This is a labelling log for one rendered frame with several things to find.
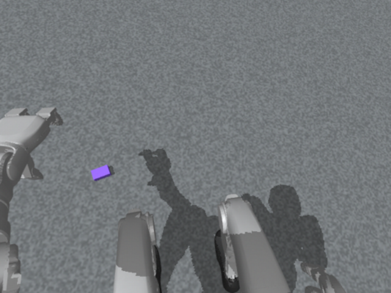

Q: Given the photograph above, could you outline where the right robot foot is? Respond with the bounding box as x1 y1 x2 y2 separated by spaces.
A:
214 230 239 293

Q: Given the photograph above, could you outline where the small box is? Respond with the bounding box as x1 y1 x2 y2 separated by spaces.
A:
91 165 111 181

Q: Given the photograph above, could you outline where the left robot hand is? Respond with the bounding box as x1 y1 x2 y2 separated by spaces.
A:
0 107 63 179

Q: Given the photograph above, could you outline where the right robot hand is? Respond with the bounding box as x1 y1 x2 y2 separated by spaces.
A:
301 262 346 293

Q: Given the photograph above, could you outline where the left robot arm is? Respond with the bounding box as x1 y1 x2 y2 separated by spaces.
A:
0 142 29 293

